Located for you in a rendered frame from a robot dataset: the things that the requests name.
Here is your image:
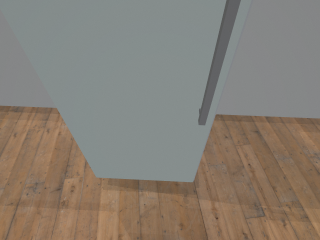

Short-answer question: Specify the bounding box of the fridge door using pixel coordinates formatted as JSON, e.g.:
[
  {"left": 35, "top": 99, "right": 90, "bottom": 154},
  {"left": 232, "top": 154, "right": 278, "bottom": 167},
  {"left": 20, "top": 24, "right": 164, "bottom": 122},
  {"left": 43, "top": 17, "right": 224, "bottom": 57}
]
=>
[{"left": 0, "top": 0, "right": 252, "bottom": 183}]

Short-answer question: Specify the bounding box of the handle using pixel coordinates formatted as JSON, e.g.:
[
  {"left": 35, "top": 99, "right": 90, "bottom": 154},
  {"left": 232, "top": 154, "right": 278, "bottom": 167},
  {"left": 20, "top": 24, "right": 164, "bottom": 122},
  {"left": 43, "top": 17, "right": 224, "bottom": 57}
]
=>
[{"left": 198, "top": 0, "right": 241, "bottom": 126}]

